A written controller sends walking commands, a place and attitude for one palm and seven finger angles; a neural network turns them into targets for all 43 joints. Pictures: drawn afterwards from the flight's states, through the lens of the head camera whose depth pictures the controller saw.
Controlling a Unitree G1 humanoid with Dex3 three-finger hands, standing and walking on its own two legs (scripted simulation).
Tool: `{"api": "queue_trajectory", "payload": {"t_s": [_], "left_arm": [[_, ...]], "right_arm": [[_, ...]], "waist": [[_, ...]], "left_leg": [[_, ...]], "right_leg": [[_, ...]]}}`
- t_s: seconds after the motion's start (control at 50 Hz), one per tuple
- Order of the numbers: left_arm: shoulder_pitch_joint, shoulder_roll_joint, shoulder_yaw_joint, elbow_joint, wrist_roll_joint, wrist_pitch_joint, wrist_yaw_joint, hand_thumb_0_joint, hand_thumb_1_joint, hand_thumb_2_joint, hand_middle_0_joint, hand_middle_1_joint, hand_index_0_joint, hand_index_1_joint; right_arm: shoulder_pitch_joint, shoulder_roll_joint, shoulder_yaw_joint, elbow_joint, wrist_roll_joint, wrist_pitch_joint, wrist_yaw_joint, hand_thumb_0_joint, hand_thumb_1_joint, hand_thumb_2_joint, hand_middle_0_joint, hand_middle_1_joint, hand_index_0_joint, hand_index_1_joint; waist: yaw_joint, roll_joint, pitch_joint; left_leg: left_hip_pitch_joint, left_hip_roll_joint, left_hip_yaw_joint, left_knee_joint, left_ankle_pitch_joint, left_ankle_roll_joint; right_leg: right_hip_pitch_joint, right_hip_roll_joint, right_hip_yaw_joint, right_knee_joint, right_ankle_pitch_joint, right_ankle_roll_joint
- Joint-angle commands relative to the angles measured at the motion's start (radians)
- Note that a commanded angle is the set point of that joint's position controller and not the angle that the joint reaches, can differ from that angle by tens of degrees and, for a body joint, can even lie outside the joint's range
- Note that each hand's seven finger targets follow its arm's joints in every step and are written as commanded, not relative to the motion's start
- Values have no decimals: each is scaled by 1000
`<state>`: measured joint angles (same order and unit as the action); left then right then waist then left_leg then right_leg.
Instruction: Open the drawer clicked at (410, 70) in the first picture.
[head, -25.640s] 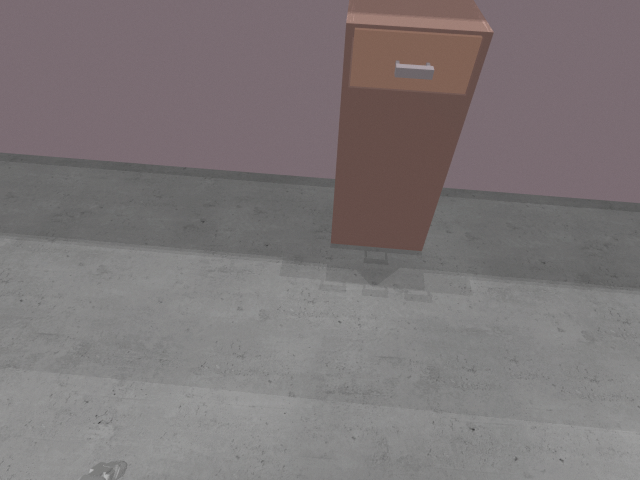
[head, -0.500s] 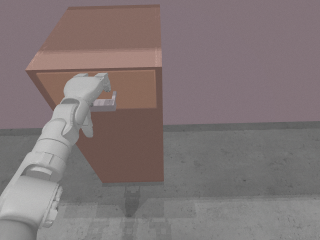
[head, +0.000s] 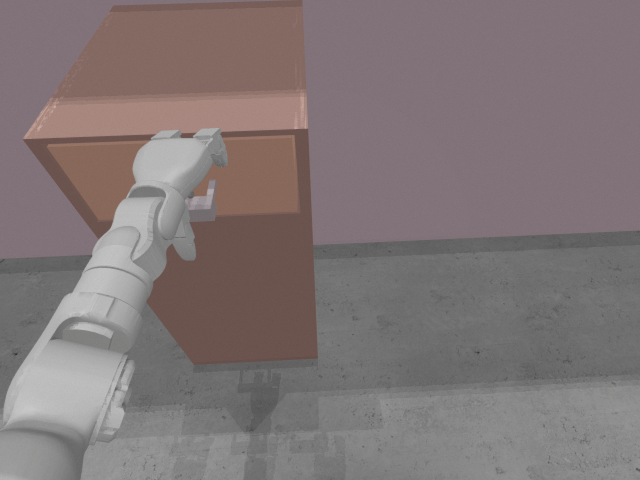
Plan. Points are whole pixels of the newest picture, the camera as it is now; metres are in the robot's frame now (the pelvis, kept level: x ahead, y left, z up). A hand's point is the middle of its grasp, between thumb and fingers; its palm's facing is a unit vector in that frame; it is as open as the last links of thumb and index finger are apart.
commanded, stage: re-aim the fingers above the handle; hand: left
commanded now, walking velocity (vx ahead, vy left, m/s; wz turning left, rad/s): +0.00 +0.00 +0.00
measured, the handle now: (182, 198) +0.52 +0.21 +0.04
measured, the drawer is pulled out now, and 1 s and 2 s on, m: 0.00 0.00 0.00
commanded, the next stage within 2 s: lower the fingers behind the handle in 1.22 s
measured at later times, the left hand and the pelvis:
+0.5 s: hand (163, 214) +0.42 +0.19 +0.11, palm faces +0.08 -0.07 -0.99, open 13.8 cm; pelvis +0.00 +0.00 +0.00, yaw +1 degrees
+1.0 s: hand (169, 183) +0.46 +0.18 +0.13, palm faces +0.19 -0.07 -0.98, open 13.8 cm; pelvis -0.01 +0.01 +0.00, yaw -1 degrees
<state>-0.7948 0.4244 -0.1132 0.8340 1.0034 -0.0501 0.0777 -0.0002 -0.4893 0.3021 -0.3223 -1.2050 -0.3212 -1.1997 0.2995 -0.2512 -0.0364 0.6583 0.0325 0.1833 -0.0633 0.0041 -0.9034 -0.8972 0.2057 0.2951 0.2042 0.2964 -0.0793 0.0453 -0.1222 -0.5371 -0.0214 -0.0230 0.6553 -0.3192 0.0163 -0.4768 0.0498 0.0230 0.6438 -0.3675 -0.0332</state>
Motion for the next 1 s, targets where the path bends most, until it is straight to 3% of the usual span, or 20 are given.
{"api": "queue_trajectory", "payload": {"t_s": [0.0, 0.04, 0.12, 0.14, 0.24, 0.28, 0.36, 0.44, 0.46, 0.5, 0.56, 0.64, 0.7, 0.72, 0.8, 0.84, 0.86, 0.92, 0.96, 0.98], "left_arm": [[-450, 421, 210, -153, 25, 44, 134, 0, -500, 300, -300, -1200, -300, -1200], [-414, 436, 219, -120, 43, 82, 151, 0, -500, 300, -300, -1200, -300, -1200], [-394, 303, 100, -151, 20, 123, 94, 0, -500, 300, -300, -1200, -300, -1200], [-327, 298, 109, -185, 3, 121, 69, 0, -500, 300, -300, -1200, -300, -1200], [-200, 110, -50, -491, -84, 56, -44, 0, -500, 300, -300, -1200, -300, -1200], [-248, 181, 0, -525, -81, 21, -37, 0, -500, 300, -300, -1200, -300, -1200], [-363, 309, 130, -529, -48, -17, 57, 0, -500, 300, -300, -1200, -300, -1200], [-369, 384, 220, -375, -13, 43, 156, 0, -500, 300, -300, -1200, -300, -1200], [-368, 378, 201, -339, -2, 70, 168, 0, -500, 300, -300, -1200, -300, -1200], [-368, 337, 148, -246, 9, 129, 161, 0, -500, 300, -300, -1200, -300, -1200], [-323, 238, 31, -106, 8, 198, 74, 0, -500, 300, -300, -1200, -300, -1200], [-362, 16, -170, -234, -67, 153, -98, 0, -500, 300, -300, -1200, -300, -1200], [-463, 44, -154, -373, -101, 15, -157, 0, -500, 300, -300, -1200, -300, -1200], [-478, 90, -104, -427, -106, -36, -148, 0, -500, 300, -300, -1200, -300, -1200], [-492, 321, 147, -492, -77, -150, 1, 0, -500, 300, -300, -1200, -300, -1200], [-436, 461, 301, -406, -52, -114, 114, 0, -500, 300, -300, -1200, -300, -1200], [-438, 420, 262, -376, -43, -73, 158, 0, -500, 300, -300, -1200, -300, -1200], [-369, 421, 225, -282, -20, 60, 228, 0, -500, 300, -300, -1200, -300, -1200], [-316, 418, 201, -160, 16, 157, 234, 0, -500, 300, -300, -1200, -300, -1200], [-298, 373, 154, -91, 25, 214, 220, 0, -500, 300, -300, -1200, -300, -1200]], "right_arm": [[17, -120, -35, -99, -9, -32, -13, 0, -900, -900, 200, 300, 200, 300], [13, -128, -36, -103, -8, -30, -10, 0, -900, -900, 200, 300, 200, 300], [38, -143, -55, -109, 0, -29, 0, 0, -900, -900, 200, 300, 200, 300], [36, -146, -62, -117, 1, -27, 3, 0, -900, -900, 200, 300, 200, 300], [-33, -134, -65, -155, 8, -29, 11, 0, -900, -900, 200, 300, 200, 300], [-44, -134, -62, -133, 6, -28, 5, 0, -900, -900, 200, 300, 200, 300], [-52, -117, -51, -109, 3, -30, 2, 0, -900, -900, 200, 300, 200, 300], [-79, -113, -36, -88, 0, -44, -3, 0, -900, -900, 200, 300, 200, 300], [-94, -110, -29, -91, 1, -47, -5, 0, -900, -900, 200, 300, 200, 300], [-99, -115, -24, -90, 3, -49, -8, 0, -900, -900, 200, 300, 200, 300], [-81, -138, -25, -101, 10, -36, -10, 0, -900, -900, 200, 300, 200, 300], [-69, -141, -39, -142, 10, -35, -13, 0, -900, -900, 200, 300, 200, 300], [-67, -137, -34, -132, -3, -46, -21, 0, -900, -900, 200, 300, 200, 300], [-54, -131, -38, -128, -7, -51, -23, 0, -900, -900, 200, 300, 200, 300], [-6, -113, -49, -105, -15, -56, -18, 0, -900, -900, 200, 300, 200, 300], [-7, -111, -38, -93, -18, -54, -11, 0, -900, -900, 200, 300, 200, 300], [-26, -98, -29, -96, -11, -52, -8, 0, -900, -900, 200, 300, 200, 300], [-73, -107, -15, -98, 1, -48, -10, 0, -900, -900, 200, 300, 200, 300], [-82, -115, -9, -91, 2, -36, -9, 0, -900, -900, 200, 300, 200, 300], [-78, -121, -9, -85, 4, -31, -4, 0, -900, -900, 200, 300, 200, 300]], "waist": [[68, -5, -362], [76, -21, -396], [31, -38, -427], [40, -54, -463], [8, -72, -364], [11, -33, -293], [51, 42, -297], [83, 10, -289], [83, 18, -296], [71, -26, -291], [33, -89, -277], [-39, -110, -264], [-44, -50, -256], [-28, -27, -285], [49, 59, -400], [101, 31, -369], [91, 25, -339], [117, -24, -337], [125, -50, -359], [118, -53, -351]], "left_leg": [[126, -19, 45, -34, 366, 29], [123, -16, 52, -34, 387, 26], [209, -7, 64, -32, 447, 37], [238, -6, 62, -28, 492, 41], [343, -9, 31, -39, 545, 56], [347, -11, 21, -45, 490, 53], [313, -24, 13, -52, 428, 37], [234, -27, 27, -64, 348, 24], [226, -26, 33, -67, 332, 22], [207, -24, 42, -72, 303, 21], [208, -16, 52, -77, 283, 28], [298, -19, 36, -58, 314, 47], [320, -33, 2, -38, 325, 51], [343, -32, -7, -32, 339, 50], [351, -25, -19, 0, 448, 25], [220, -31, -16, -12, 419, 13], [181, -33, -5, -23, 379, 12], [127, -25, 45, -43, 326, 10], [97, -21, 60, -58, 316, 7], [98, -16, 66, -70, 309, 5]], "right_leg": [[177, -8, -12, -50, 423, -9], [205, -6, -12, -46, 446, -9], [197, -7, -16, -66, 523, 3], [231, -7, -11, -67, 562, 4], [180, -4, -13, -104, 566, 16], [132, 1, -14, -112, 502, 10], [130, 0, -21, -89, 420, -12], [142, -1, -28, -78, 334, -17], [149, -4, -25, -78, 332, -15], [151, -8, -29, -87, 325, -8], [145, -16, -28, -108, 336, 4], [107, -20, -22, -133, 380, 12], [60, -21, -15, -109, 371, 8], [58, -17, -14, -101, 362, 3], [66, -2, -25, -42, 387, -19], [109, 3, -35, -22, 363, -26], [113, 2, -35, -25, 351, -23], [168, -1, -26, -39, 342, -18], [209, -5, -18, -46, 355, -13], [210, -6, -23, -55, 352, -9]]}}
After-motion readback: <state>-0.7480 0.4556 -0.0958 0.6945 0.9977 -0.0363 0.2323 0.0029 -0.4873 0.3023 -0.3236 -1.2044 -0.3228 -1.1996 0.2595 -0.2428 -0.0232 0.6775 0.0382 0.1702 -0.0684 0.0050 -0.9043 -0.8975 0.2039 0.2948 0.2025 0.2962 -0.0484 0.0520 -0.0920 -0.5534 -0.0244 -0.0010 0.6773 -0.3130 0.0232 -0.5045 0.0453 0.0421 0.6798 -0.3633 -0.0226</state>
